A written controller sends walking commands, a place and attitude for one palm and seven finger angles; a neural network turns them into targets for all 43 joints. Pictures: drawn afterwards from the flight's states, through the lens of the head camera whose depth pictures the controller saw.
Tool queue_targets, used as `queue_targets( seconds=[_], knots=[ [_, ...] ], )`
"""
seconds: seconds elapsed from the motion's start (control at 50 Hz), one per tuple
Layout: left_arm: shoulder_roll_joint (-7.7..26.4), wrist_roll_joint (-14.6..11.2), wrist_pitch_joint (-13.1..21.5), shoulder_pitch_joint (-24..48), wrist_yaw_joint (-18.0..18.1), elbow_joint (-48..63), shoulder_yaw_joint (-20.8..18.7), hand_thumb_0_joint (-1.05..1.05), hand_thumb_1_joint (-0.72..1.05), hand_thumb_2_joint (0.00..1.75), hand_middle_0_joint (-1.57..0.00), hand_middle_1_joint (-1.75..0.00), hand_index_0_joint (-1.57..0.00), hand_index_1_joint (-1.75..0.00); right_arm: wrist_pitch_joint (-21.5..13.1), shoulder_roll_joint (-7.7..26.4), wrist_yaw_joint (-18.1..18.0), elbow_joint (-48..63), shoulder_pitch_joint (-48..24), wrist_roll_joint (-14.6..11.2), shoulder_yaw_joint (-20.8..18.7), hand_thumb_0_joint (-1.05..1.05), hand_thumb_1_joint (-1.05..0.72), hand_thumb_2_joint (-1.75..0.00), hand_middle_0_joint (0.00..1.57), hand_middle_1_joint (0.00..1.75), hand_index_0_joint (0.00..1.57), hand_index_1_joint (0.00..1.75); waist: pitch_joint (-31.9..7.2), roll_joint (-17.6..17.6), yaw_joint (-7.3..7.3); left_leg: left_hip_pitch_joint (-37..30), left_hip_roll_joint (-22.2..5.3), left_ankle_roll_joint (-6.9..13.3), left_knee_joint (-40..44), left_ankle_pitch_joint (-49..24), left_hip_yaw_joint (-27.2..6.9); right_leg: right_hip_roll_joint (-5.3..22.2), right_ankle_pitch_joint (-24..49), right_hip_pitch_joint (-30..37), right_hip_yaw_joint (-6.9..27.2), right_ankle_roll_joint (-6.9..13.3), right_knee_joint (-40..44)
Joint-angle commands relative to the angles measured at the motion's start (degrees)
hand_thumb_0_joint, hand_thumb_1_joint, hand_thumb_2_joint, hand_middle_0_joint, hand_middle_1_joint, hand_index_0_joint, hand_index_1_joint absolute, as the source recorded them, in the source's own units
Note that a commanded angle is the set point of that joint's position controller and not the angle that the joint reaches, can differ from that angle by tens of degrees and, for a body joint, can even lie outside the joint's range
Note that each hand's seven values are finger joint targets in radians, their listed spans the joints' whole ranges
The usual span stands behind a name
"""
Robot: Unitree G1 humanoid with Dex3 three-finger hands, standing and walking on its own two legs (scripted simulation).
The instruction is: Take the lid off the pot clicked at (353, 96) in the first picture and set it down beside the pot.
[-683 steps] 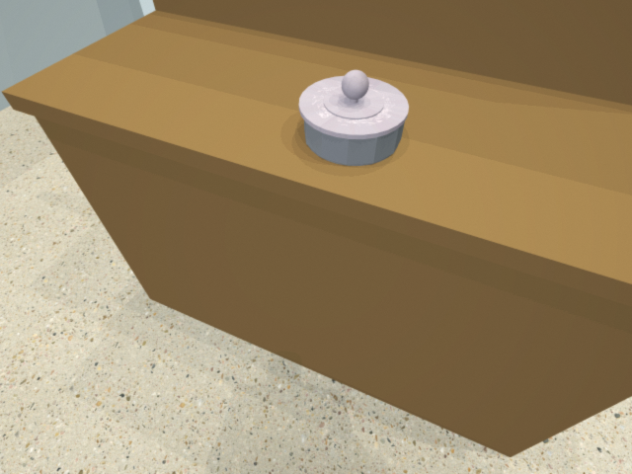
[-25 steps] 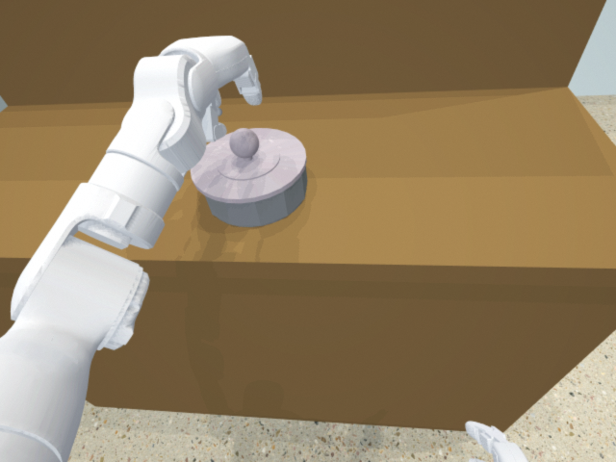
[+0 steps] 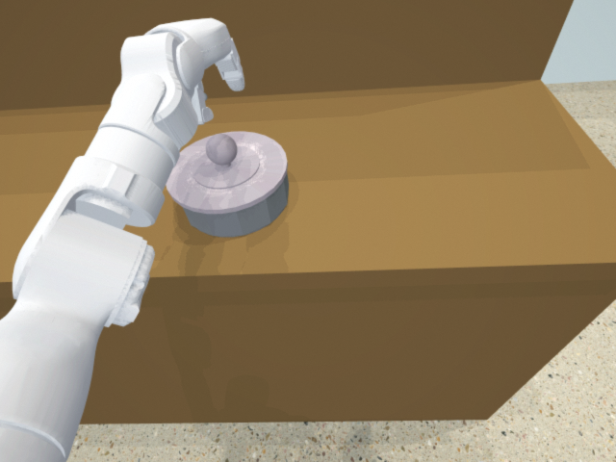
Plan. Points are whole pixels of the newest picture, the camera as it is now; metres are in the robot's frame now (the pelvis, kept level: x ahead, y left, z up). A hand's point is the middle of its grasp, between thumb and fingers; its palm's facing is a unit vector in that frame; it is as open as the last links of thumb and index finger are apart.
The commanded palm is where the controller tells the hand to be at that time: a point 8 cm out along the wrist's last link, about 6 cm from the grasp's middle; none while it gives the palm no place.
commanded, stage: move the open hand above the knob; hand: left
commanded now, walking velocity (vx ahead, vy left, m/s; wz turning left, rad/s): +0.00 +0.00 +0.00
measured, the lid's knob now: (221, 149) +0.50 +0.11 +0.16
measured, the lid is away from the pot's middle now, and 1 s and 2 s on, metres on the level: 0.00 0.00 0.00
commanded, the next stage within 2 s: lower the open fingers around the knob in 0.52 s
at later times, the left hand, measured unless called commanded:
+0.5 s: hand (194, 101) +0.45 +0.11 +0.26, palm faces -0.20 -0.02 -0.98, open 10.1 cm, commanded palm +0.44 +0.11 +0.31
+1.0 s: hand (204, 120) +0.46 +0.11 +0.24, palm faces -0.27 -0.07 -0.96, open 10.1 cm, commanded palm +0.44 +0.12 +0.28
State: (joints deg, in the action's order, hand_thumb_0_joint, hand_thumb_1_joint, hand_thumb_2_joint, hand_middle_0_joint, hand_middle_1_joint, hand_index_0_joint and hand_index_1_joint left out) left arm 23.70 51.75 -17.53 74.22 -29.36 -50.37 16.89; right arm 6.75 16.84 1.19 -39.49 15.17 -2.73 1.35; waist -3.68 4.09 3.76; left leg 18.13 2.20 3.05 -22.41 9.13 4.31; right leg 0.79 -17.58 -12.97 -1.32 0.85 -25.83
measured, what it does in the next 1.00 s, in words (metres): stands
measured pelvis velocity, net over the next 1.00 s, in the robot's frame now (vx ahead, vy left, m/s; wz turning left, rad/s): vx -0.01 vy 0.00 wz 0.00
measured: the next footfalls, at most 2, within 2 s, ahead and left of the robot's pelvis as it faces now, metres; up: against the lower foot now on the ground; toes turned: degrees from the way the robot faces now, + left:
none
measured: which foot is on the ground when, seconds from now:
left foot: down 0.00-1.00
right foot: down 0.00-1.00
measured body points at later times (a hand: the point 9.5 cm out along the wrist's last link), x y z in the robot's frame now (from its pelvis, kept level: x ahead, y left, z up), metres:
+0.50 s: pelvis -0.01 +0.01 +0.00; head +0.00 -0.02 +0.45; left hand +0.46 +0.11 +0.32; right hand +0.12 -0.23 -0.13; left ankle +0.02 +0.09 -0.74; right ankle -0.05 -0.11 -0.74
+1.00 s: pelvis -0.01 +0.00 +0.00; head +0.00 -0.03 +0.45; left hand +0.47 +0.11 +0.29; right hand +0.08 -0.26 -0.13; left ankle +0.02 +0.09 -0.74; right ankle -0.05 -0.11 -0.74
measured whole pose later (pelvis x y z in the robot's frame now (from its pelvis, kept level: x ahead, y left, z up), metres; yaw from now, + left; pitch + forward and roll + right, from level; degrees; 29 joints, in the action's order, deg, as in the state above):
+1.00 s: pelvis -0.01 +0.00 +0.00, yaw +0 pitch +4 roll +1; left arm 20.6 50.4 -20.1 73.5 -29.2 -54.1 19.3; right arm 5.2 16.8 -0.3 -40.4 15.2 -2.6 1.8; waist -3.9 3.1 3.6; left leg 17.2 2.3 3.2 -22.2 8.6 3.9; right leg 0.8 -17.1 -11.9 -1.6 0.8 -25.5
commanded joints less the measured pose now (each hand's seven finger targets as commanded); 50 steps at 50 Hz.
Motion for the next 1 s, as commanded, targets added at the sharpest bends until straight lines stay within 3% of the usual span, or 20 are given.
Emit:
queue_targets(
  seconds=[0.0,0.02,0.06,0.12,0.16,0.32,0.34,0.4,0.42,0.46,0.52,0.56,0.62,0.66,0.7,0.78,0.82,0.86,0.92,0.98],
  knots=[
    [14.3,1.5,-0.5,33.9,2.1,12.6,-5.7,0.00,-0.42,1.74,-0.87,-0.08,-0.87,-0.08,-2.8,6.0,-0.5,8.1,-5.8,0.0,-2.2,0.00,-0.90,-0.90,0.20,0.30,0.20,0.30,-23.6,-7.8,-1.37,-18.8,1.7,2.4,-2.8,-21.4,-4.2,-2.4,25.7,0.5,1.3,0.9,1.8],
    [12.0,0.2,-0.7,29.9,2.1,11.7,-4.1,0.00,-0.42,1.74,-0.87,-0.08,-0.87,-0.08,-2.6,6.3,-0.6,8.2,-5.1,0.1,-2.5,0.00,-0.90,-0.90,0.20,0.30,0.20,0.30,-22.9,-6.1,-1.24,-19.0,1.6,2.4,-3.4,-23.3,-4.4,-2.3,26.7,0.0,0.9,1.1,1.9],
    [14.8,2.0,-1.2,31.7,2.0,10.1,-5.8,0.00,-0.42,1.74,-0.87,-0.08,-0.87,-0.08,-2.3,6.2,-0.8,7.8,-6.0,0.1,-2.0,0.00,-0.90,-0.90,0.20,0.30,0.20,0.30,-22.2,-9.5,-1.24,-17.3,1.9,2.4,-3.0,-20.6,-4.0,-2.4,26.0,0.6,1.2,0.9,1.8],
    [7.4,-0.1,-1.6,31.6,1.3,11.0,0.3,0.00,-0.42,1.74,-0.87,-0.08,-0.87,-0.08,-2.1,6.0,-0.8,7.7,-5.8,-0.4,-2.3,0.00,-0.90,-0.90,0.20,0.30,0.20,0.30,-19.5,-6.0,0.11,-18.9,1.6,2.1,-2.8,-19.3,-4.4,-2.4,23.2,-3.2,0.4,1.2,2.6],
    [11.3,1.1,-1.5,34.8,1.4,10.7,-2.8,0.00,-0.42,1.74,-0.87,-0.08,-0.87,-0.08,-2.1,5.9,-0.9,7.6,-6.7,-0.2,-1.8,0.00,-0.90,-0.90,0.20,0.30,0.20,0.30,-19.8,-7.8,-0.02,-18.5,1.9,2.0,-2.3,-16.0,-4.7,-2.7,21.2,-2.9,0.6,1.2,2.6],
    [5.9,-0.6,-0.4,37.2,2.5,9.5,0.9,0.00,-0.42,1.74,-0.87,-0.08,-0.87,-0.08,-2.3,5.8,-1.2,6.6,-5.8,-0.2,-1.7,0.00,-0.90,-0.90,0.20,0.30,0.20,0.30,-20.6,-3.8,0.73,-20.2,1.5,1.0,-1.8,-14.8,-5.8,-2.6,18.0,-4.9,-0.2,2.0,2.7],
    [8.0,0.8,-0.3,38.7,2.6,9.9,-0.9,0.00,-0.42,1.74,-0.87,-0.08,-0.87,-0.08,-2.6,5.4,-1.0,6.9,-6.4,0.0,-1.5,0.00,-0.90,-0.90,0.20,0.30,0.20,0.30,-22.4,-5.2,0.24,-20.4,1.7,1.0,-1.6,-14.3,-5.9,-2.8,17.5,-4.0,0.2,1.8,2.8],
    [6.8,1.6,-1.5,37.2,2.8,3.0,0.1,0.00,-0.42,1.74,-0.87,-0.08,-0.87,-0.08,-2.1,5.5,-1.4,5.7,-6.1,-0.1,-1.1,0.00,-0.90,-0.90,0.20,0.30,0.20,0.30,-17.8,-7.8,0.58,-16.9,1.7,1.0,-0.5,-11.2,-5.4,-2.9,16.4,-4.8,-0.1,1.8,3.0],
    [6.2,0.1,-1.2,36.3,3.2,4.2,0.0,0.00,-0.42,1.74,-0.87,-0.08,-0.87,-0.08,-1.9,6.0,-1.4,5.7,-5.3,0.0,-1.4,0.00,-0.90,-0.90,0.20,0.30,0.20,0.30,-18.3,-5.8,0.56,-17.5,1.4,0.9,-0.6,-12.6,-5.6,-2.7,17.1,-4.4,-0.3,2.0,3.1],
    [7.0,1.5,-0.5,40.4,3.4,7.7,-0.3,0.00,-0.42,1.74,-0.87,-0.08,-0.87,-0.08,-2.5,5.4,-1.3,6.6,-6.7,0.1,-1.2,0.00,-0.90,-0.90,0.20,0.30,0.20,0.30,-22.2,-6.0,0.20,-19.6,1.3,0.9,-0.6,-13.3,-5.6,-2.7,16.9,-3.7,0.2,1.9,2.7],
    [5.1,0.5,-0.7,37.0,3.7,5.1,0.2,0.00,-0.42,1.74,-0.87,-0.08,-0.87,-0.08,-2.6,5.7,-1.4,6.0,-5.0,0.2,-1.6,0.00,-0.90,-0.90,0.20,0.30,0.20,0.30,-20.8,-6.1,0.13,-19.9,1.0,0.9,-0.9,-15.9,-6.0,-2.8,17.5,-4.1,-0.1,2.0,3.1],
    [10.0,2.2,-2.1,36.7,3.8,-0.9,-3.0,0.00,-0.42,1.74,-0.87,-0.08,-0.87,-0.08,-2.2,6.1,-1.8,5.2,-5.1,0.3,-0.9,0.00,-0.90,-0.90,0.20,0.30,0.20,0.30,-17.6,-10.6,-0.04,-15.1,1.4,1.2,0.6,-9.8,-5.1,-2.9,15.6,-3.1,0.1,1.6,3.6],
    [7.7,0.2,-1.9,38.7,4.4,2.6,-1.7,0.00,-0.42,1.74,-0.87,-0.08,-0.87,-0.08,-3.3,6.0,-2.1,5.7,-4.8,0.4,-1.2,0.00,-0.90,-0.90,0.20,0.30,0.20,0.30,-21.6,-6.0,-0.50,-18.3,1.2,1.2,0.3,-13.0,-5.4,-2.6,18.0,-2.1,0.3,1.8,3.0],
    [11.0,1.8,-3.2,36.4,4.1,-2.1,-4.5,0.00,-0.42,1.74,-0.87,-0.08,-0.87,-0.08,-3.2,6.2,-2.2,4.8,-3.7,0.6,-1.1,0.00,-0.90,-0.90,0.20,0.30,0.20,0.30,-20.3,-10.7,-0.77,-15.9,1.4,1.6,0.3,-12.3,-4.8,-2.8,18.9,-0.8,0.7,1.4,3.3],
    [11.2,1.8,-3.7,36.2,3.7,-2.1,-3.8,0.00,-0.42,1.74,-0.87,-0.08,-0.87,-0.08,-3.5,6.2,-2.4,5.4,-4.0,0.5,-0.9,0.00,-0.90,-0.90,0.20,0.30,0.20,0.30,-19.6,-11.4,-0.86,-14.4,1.8,1.9,0.5,-11.1,-4.2,-2.6,19.7,0.3,0.9,1.0,3.4],
    [9.0,1.4,-3.0,36.4,2.9,3.3,-2.3,0.00,-0.42,1.74,-0.87,-0.08,-0.87,-0.08,-3.9,5.9,-2.1,6.5,-4.5,0.4,-1.4,0.00,-0.90,-0.90,0.20,0.30,0.20,0.30,-21.9,-8.9,-0.73,-17.3,1.7,2.0,-0.6,-14.7,-4.1,-2.5,21.9,0.1,1.2,0.9,3.1],
    [5.2,-0.5,-2.6,32.5,2.6,5.7,0.0,0.00,-0.42,1.74,-0.87,-0.08,-0.87,-0.08,-4.2,5.9,-1.9,7.1,-4.0,0.5,-2.0,0.00,-0.90,-0.90,0.20,0.30,0.20,0.30,-22.0,-6.6,-0.61,-19.5,1.5,2.1,-1.8,-18.5,-4.7,-2.7,22.9,-1.0,0.7,1.2,3.1],
    [11.4,1.3,-3.2,32.7,2.4,2.7,-4.6,0.00,-0.42,1.74,-0.87,-0.08,-0.87,-0.08,-3.6,6.5,-2.0,5.9,-4.1,0.5,-1.8,0.00,-0.90,-0.90,0.20,0.30,0.20,0.30,-19.3,-10.0,-0.60,-16.7,1.8,2.2,-1.1,-14.6,-4.1,-2.9,21.8,-0.8,0.9,1.0,3.4],
    [5.3,-1.1,-1.9,34.3,2.5,10.7,0.5,0.00,-0.42,1.74,-0.87,-0.08,-0.87,-0.08,-4.2,5.8,-1.8,7.2,-4.8,0.2,-2.0,0.00,-0.90,-0.90,0.20,0.30,0.20,0.30,-22.1,-4.2,-0.34,-20.7,1.6,2.1,-2.2,-18.9,-4.7,-2.7,23.2,-2.0,0.7,1.3,2.9],
    [11.8,1.0,-2.7,33.5,2.6,5.1,-4.2,0.00,-0.42,1.74,-0.87,-0.08,-0.87,-0.08,-3.6,6.1,-2.2,5.9,-4.8,0.5,-1.6,0.00,-0.90,-0.90,0.20,0.30,0.20,0.30,-19.6,-8.3,-0.60,-17.2,2.2,2.2,-1.4,-13.5,-4.2,-2.9,21.5,-1.3,1.0,1.1,3.1]
  ],
)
